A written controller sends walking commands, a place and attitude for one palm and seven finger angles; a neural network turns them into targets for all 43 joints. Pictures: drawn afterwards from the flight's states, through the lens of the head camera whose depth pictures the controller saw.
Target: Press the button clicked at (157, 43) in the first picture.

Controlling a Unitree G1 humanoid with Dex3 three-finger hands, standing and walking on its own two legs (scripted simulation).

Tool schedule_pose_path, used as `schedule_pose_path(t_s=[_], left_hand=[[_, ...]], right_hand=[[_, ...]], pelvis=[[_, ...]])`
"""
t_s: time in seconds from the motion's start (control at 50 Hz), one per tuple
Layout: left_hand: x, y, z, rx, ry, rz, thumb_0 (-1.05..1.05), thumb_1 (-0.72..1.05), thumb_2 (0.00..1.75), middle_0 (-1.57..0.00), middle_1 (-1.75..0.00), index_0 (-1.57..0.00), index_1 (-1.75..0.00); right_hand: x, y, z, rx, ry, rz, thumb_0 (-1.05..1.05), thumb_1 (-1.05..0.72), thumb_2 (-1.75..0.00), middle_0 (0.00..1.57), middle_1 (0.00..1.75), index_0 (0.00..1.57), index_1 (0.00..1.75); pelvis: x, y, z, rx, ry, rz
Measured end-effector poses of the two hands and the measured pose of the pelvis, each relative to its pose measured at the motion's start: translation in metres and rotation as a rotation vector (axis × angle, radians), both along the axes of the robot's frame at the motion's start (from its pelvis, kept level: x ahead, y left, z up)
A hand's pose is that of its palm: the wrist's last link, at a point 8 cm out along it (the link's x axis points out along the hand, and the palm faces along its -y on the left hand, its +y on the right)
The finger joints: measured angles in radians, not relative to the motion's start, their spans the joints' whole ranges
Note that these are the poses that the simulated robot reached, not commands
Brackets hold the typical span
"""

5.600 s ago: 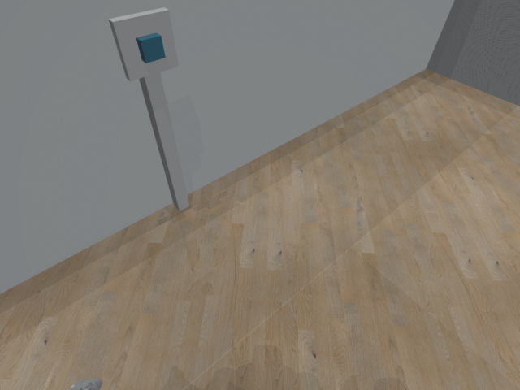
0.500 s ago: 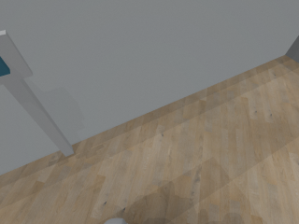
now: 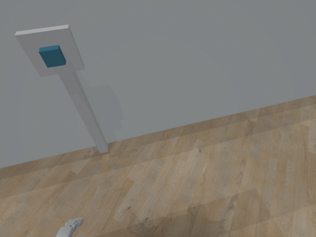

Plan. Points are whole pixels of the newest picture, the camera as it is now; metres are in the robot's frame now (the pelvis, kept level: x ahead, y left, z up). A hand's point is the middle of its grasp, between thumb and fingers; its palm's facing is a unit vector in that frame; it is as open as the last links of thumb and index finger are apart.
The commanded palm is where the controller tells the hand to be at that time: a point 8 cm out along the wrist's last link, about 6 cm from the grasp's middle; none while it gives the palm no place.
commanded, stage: turn to face it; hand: left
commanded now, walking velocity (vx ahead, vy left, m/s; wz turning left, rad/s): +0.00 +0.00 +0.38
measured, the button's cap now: (53, 56) +0.71 +0.43 +0.07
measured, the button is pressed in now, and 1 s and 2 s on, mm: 0 0 0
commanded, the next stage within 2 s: take the last steps up to it in 0.22 s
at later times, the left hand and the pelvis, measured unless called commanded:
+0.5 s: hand out of the picture -0.06 +0.23 -0.18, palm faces +0.25 -0.94 -0.21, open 7.4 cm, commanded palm none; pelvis -0.02 +0.03 +0.01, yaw +11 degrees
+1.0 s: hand out of the picture +0.14 +0.21 -0.15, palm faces +0.27 -0.94 -0.19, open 7.3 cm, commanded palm none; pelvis +0.10 +0.02 +0.00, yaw +15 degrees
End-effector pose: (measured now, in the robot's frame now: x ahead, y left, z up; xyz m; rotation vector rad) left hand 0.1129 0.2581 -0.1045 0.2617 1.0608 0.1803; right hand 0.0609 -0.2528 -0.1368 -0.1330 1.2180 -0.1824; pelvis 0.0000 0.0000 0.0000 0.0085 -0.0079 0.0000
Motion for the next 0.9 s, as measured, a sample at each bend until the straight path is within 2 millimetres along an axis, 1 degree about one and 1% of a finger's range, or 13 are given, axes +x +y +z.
schedule_pose_path(t_s=[0.04, 0.12, 0.24, 0.32, 0.42, 0.46, 0.5, 0.56, 0.6, 0.7, 0.76, 0.82, 0.9], left_hand=[[-0.011, -0.009, 0.003, 0.002, -0.005, 0.017, 0.00, 0.91, 0.90, -0.20, -0.30, -0.20, -0.30], [-0.039, -0.020, 0.008, -0.011, 0.026, 0.073, 0.00, 0.90, 0.90, -0.20, -0.30, -0.20, -0.30], [-0.085, -0.024, -0.001, -0.044, 0.104, 0.152, 0.00, 0.90, 0.90, -0.20, -0.30, -0.20, -0.30], [-0.123, -0.015, -0.013, -0.072, 0.166, 0.217, 0.00, 0.90, 0.90, -0.21, -0.30, -0.21, -0.30], [-0.173, 0.009, -0.039, -0.113, 0.251, 0.308, 0.00, 0.90, 0.90, -0.20, -0.30, -0.21, -0.30], [-0.187, 0.016, -0.042, -0.121, 0.297, 0.320, 0.00, 0.90, 0.90, -0.20, -0.30, -0.20, -0.30], [-0.192, 0.022, -0.039, -0.131, 0.323, 0.321, 0.01, 0.91, 0.90, -0.20, -0.30, -0.20, -0.30], [-0.187, 0.028, -0.032, -0.144, 0.308, 0.318, 0.01, 0.91, 0.90, -0.20, -0.30, -0.20, -0.30], [-0.179, 0.031, -0.028, -0.147, 0.286, 0.315, 0.01, 0.91, 0.90, -0.20, -0.30, -0.20, -0.30], [-0.144, 0.031, -0.023, -0.149, 0.241, 0.300, 0.01, 0.91, 0.90, -0.20, -0.30, -0.20, -0.30], [-0.112, 0.028, -0.021, -0.148, 0.214, 0.279, 0.01, 0.91, 0.90, -0.20, -0.30, -0.20, -0.30], [-0.072, 0.022, -0.019, -0.140, 0.179, 0.248, 0.01, 0.91, 0.90, -0.20, -0.30, -0.20, -0.30], [-0.015, 0.013, -0.021, -0.117, 0.104, 0.214, 0.01, 0.91, 0.90, -0.20, -0.30, -0.20, -0.30]], right_hand=[[0.001, -0.007, -0.004, 0.005, 0.013, 0.017, 0.01, -0.90, -0.90, 0.20, 0.30, 0.21, 0.30], [0.005, -0.014, -0.001, 0.011, 0.036, 0.057, 0.01, -0.90, -0.90, 0.20, 0.30, 0.20, 0.30], [0.016, -0.008, 0.007, -0.001, 0.061, 0.124, 0.01, -0.91, -0.90, 0.20, 0.30, 0.20, 0.30], [0.032, 0.009, 0.012, -0.022, 0.054, 0.186, 0.01, -0.91, -0.90, 0.20, 0.30, 0.20, 0.30], [0.055, 0.043, 0.017, -0.060, -0.020, 0.269, 0.01, -0.91, -0.90, 0.20, 0.30, 0.20, 0.30], [0.057, 0.056, 0.023, -0.059, -0.049, 0.284, 0.01, -0.91, -0.90, 0.20, 0.30, 0.20, 0.30], [0.054, 0.066, 0.029, -0.057, -0.064, 0.284, 0.01, -0.90, -0.90, 0.20, 0.30, 0.20, 0.30], [0.042, 0.077, 0.032, -0.046, -0.041, 0.280, 0.01, -0.90, -0.90, 0.20, 0.30, 0.20, 0.30], [0.034, 0.078, 0.031, -0.048, -0.014, 0.263, 0.00, -0.92, -0.90, 0.20, 0.30, 0.21, 0.30], [0.006, 0.076, 0.023, -0.034, 0.092, 0.226, 0.00, -0.92, -0.90, 0.20, 0.30, 0.21, 0.30], [-0.012, 0.073, 0.017, -0.018, 0.168, 0.193, 0.01, -0.91, -0.90, 0.20, 0.30, 0.21, 0.30], [-0.026, 0.068, 0.009, 0.003, 0.247, 0.158, 0.01, -0.91, -0.90, 0.20, 0.30, 0.21, 0.30], [-0.033, 0.059, -0.005, 0.033, 0.346, 0.127, 0.01, -0.91, -0.90, 0.20, 0.30, 0.20, 0.30]], pelvis=[[-0.002, -0.005, 0.000, -0.002, -0.009, 0.034], [-0.004, -0.010, 0.008, 0.013, -0.018, 0.076], [-0.007, -0.010, 0.013, 0.026, -0.015, 0.131], [-0.012, 0.000, 0.011, 0.016, -0.010, 0.161], [-0.018, 0.021, 0.000, -0.008, -0.013, 0.193], [-0.019, 0.028, 0.002, -0.008, -0.021, 0.183], [-0.017, 0.033, 0.007, -0.018, -0.026, 0.186], [-0.011, 0.040, 0.014, -0.027, -0.026, 0.200], [-0.006, 0.044, 0.017, -0.028, -0.024, 0.208], [0.012, 0.049, 0.019, -0.016, -0.021, 0.221], [0.027, 0.047, 0.018, -0.007, -0.020, 0.224], [0.044, 0.042, 0.015, 0.001, -0.017, 0.222], [0.075, 0.031, 0.003, 0.011, -0.013, 0.224]])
